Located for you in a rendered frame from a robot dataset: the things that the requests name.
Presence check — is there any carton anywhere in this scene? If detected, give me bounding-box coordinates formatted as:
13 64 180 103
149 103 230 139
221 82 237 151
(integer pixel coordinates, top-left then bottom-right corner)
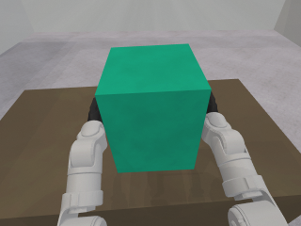
95 43 212 173

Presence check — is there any left robot hand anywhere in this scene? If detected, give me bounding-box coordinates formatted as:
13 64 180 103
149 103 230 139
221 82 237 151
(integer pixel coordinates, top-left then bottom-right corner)
87 97 103 124

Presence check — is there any robot right forearm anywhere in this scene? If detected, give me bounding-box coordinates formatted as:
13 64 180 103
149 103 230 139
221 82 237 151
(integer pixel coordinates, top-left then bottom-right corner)
201 112 289 226

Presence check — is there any pedestal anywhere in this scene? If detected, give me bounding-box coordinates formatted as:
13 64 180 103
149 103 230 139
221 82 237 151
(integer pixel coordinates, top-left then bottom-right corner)
0 78 301 226

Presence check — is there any robot left forearm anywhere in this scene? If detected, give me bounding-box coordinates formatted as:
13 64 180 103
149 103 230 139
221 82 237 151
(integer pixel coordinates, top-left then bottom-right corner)
57 121 108 226

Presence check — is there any right robot hand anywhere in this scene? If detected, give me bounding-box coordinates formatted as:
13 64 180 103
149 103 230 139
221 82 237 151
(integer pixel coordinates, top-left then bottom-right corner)
206 92 218 114

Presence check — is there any right robot upper arm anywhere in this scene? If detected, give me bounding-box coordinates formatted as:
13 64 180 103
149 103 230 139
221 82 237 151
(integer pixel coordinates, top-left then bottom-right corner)
228 200 287 226

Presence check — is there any left robot upper arm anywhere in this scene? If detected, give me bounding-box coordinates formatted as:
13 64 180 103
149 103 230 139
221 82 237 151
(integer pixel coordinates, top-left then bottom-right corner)
60 216 107 226

